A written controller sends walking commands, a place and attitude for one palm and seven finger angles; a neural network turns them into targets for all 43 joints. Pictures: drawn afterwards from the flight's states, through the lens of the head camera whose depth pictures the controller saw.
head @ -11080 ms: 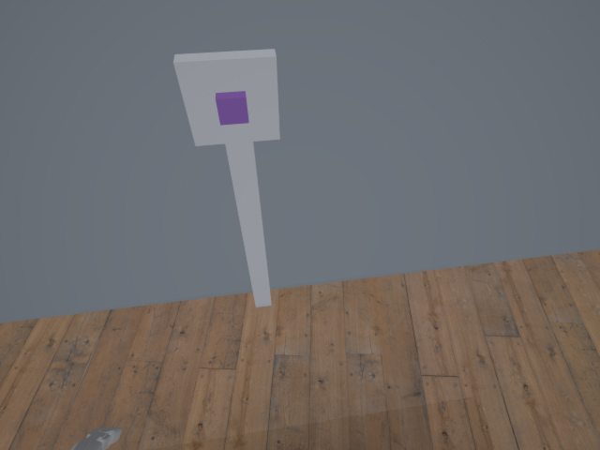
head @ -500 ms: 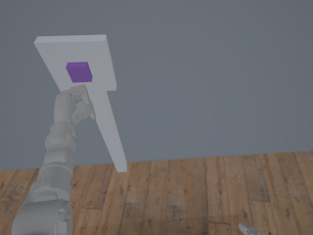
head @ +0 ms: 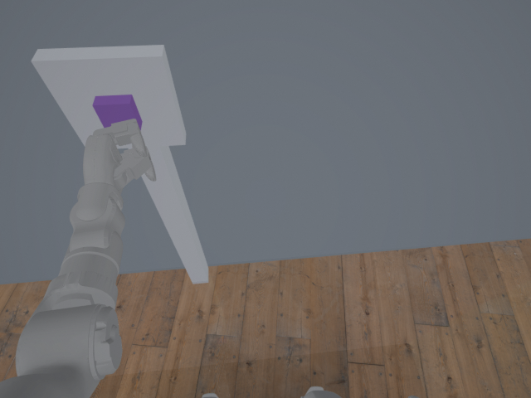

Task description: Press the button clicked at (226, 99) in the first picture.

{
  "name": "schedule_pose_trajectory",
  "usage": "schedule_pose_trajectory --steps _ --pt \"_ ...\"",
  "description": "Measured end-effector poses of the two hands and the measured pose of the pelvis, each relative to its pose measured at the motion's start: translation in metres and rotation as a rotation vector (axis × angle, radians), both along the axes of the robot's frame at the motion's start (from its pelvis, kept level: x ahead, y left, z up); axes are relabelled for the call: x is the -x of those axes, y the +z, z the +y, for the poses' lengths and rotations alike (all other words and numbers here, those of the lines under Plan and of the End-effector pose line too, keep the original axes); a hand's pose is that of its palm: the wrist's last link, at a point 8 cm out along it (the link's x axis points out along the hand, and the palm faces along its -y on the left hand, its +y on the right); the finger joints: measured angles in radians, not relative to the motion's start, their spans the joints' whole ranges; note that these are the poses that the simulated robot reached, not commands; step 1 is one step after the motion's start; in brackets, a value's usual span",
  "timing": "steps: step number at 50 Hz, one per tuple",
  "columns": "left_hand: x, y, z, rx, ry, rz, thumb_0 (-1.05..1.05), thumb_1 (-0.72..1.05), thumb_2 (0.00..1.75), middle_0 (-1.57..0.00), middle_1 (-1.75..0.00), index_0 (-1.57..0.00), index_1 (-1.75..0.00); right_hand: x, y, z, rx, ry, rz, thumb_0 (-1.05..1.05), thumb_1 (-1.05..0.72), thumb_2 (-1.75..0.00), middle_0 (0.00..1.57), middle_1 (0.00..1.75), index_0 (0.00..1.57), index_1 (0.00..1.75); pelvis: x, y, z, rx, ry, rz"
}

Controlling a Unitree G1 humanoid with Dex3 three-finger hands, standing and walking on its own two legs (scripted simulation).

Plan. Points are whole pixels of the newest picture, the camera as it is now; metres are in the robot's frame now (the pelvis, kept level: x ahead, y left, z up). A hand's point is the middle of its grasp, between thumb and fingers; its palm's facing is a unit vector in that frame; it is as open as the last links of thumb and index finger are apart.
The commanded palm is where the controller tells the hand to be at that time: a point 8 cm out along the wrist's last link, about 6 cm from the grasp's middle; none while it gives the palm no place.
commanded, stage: press the button with the knuckle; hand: left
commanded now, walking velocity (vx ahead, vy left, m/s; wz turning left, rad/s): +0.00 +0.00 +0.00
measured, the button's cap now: (119, 112) +0.52 +0.22 +0.12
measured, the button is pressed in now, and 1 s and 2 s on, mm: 0 13 0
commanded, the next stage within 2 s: hold the button down briefly in 0.74 s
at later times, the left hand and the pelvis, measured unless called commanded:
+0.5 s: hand (143, 149) +0.47 +0.19 +0.09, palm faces +0.09 -1.00 -0.01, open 2.9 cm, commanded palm +0.46 +0.23 +0.09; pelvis +0.00 +0.00 +0.00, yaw +0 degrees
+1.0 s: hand (142, 145) +0.49 +0.19 +0.09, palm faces +0.08 -1.00 -0.03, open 2.9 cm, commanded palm +0.49 +0.23 +0.09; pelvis -0.03 +0.00 -0.02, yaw +2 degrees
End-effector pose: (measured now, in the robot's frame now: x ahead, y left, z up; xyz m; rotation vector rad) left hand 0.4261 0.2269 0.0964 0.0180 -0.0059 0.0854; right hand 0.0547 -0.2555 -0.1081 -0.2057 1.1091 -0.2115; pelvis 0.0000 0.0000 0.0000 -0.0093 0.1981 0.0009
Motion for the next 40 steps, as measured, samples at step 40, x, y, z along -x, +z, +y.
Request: schedule_pose_trajectory --steps 40 --pt "-0.035 -0.003 0.015 -0.008 -0.019 0.028 -0.02 0.8 0.98 -1.3 -1.5 -1.37 -1.5 0.057 -0.007 -0.004 0.048 -0.005 0.161 0.01 -0.9 -0.9 0.2 0.3 0.2 0.3 0.017 -0.013 0.002 0.024 0.03 0.08"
